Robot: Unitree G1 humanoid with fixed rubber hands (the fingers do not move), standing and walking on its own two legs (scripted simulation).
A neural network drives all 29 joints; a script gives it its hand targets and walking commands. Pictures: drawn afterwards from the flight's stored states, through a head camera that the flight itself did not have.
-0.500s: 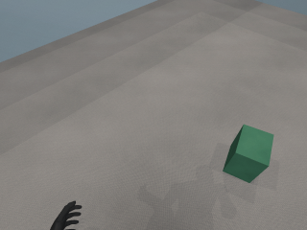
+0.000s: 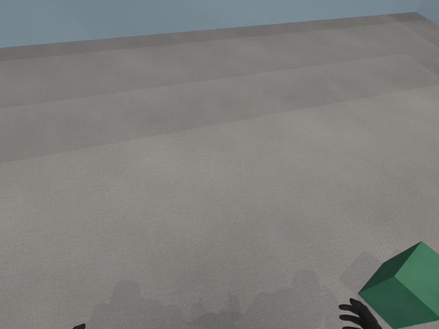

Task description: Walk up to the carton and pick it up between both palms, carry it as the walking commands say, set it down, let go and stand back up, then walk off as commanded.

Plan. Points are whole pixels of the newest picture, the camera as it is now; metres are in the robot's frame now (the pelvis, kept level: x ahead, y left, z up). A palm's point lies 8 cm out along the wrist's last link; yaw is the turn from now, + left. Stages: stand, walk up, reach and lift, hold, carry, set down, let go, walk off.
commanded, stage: walk off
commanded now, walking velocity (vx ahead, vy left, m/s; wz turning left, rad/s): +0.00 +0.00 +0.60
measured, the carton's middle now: (407, 286) +0.42 -0.79 -0.63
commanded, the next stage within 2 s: none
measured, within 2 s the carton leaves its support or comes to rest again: neither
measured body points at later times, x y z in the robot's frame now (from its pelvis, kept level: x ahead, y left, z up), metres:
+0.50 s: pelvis -0.01 -0.04 +0.01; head +0.04 -0.06 +0.45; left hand +0.06 +0.26 -0.08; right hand +0.16 -0.29 -0.13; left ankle -0.05 +0.09 -0.67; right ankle +0.02 -0.14 -0.73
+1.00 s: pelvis -0.04 +0.00 +0.01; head -0.02 +0.05 +0.45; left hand -0.12 +0.29 -0.13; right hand +0.22 -0.16 -0.09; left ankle -0.08 +0.08 -0.73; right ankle +0.05 -0.14 -0.66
